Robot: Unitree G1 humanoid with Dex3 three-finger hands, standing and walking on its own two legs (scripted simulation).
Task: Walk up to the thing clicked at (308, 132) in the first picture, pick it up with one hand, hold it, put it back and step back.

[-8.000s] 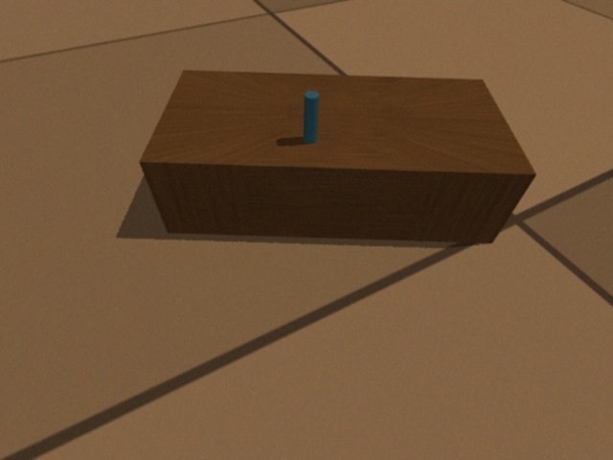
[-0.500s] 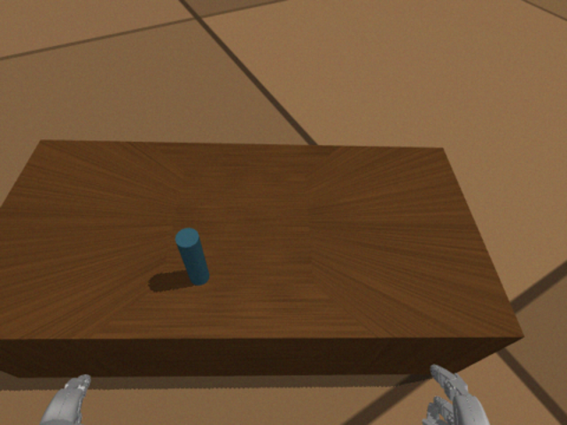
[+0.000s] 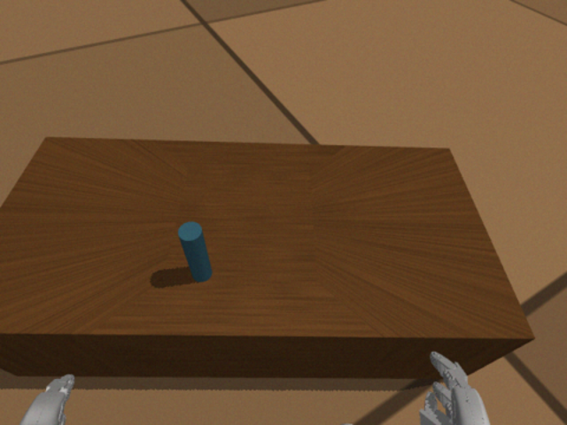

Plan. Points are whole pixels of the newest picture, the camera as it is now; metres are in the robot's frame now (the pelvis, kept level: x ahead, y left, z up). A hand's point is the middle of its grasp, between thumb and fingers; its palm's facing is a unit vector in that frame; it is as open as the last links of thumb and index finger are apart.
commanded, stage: go down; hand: left
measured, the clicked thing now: (196, 254) +0.52 +0.19 -0.24
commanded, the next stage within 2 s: none
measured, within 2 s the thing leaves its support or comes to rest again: neither
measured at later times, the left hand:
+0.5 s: hand (65, 384) +0.20 +0.29 -0.05, palm faces +0.18 -0.93 -0.31, open 17.5 cm
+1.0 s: hand (37, 283) +0.32 +0.35 +0.00, palm faces +0.20 -0.97 -0.15, open 17.6 cm
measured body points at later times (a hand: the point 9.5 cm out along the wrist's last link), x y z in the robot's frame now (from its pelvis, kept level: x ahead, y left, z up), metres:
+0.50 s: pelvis -0.03 +0.00 -0.01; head +0.01 +0.01 +0.44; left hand +0.19 +0.34 -0.03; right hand +0.13 -0.26 -0.08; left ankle -0.03 +0.12 -0.69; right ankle +0.01 -0.15 -0.69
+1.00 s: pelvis -0.03 +0.00 -0.01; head +0.06 +0.02 +0.43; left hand +0.30 +0.41 +0.01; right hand +0.03 -0.29 -0.10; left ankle -0.03 +0.12 -0.69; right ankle +0.01 -0.15 -0.69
